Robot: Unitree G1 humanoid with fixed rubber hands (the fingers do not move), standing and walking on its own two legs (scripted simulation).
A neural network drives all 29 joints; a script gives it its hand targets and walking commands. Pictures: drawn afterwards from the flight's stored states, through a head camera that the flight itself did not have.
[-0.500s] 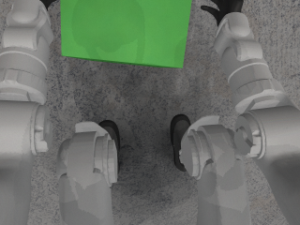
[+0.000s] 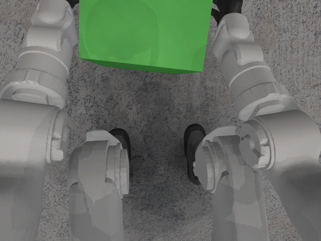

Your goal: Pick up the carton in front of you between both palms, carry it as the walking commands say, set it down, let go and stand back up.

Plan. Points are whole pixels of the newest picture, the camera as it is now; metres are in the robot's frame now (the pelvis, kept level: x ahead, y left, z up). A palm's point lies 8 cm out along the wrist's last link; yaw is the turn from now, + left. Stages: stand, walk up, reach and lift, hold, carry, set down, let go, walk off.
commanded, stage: reach and lift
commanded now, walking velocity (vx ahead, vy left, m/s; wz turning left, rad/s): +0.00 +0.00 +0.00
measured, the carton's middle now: (145, 21) +0.53 +0.05 -0.25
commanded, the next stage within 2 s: none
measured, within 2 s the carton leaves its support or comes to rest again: leaves its support in 0.20 s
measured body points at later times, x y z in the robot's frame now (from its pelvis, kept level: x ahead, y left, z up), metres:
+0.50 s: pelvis +0.01 +0.00 +0.02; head +0.30 +0.05 +0.35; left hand +0.53 +0.20 -0.08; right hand +0.53 -0.11 -0.07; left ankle +0.11 +0.13 -0.34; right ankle +0.13 -0.14 -0.34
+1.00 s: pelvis +0.02 -0.01 +0.15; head +0.25 +0.03 +0.53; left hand +0.49 +0.19 +0.08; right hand +0.50 -0.11 +0.09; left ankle +0.11 +0.13 -0.34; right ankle +0.13 -0.13 -0.34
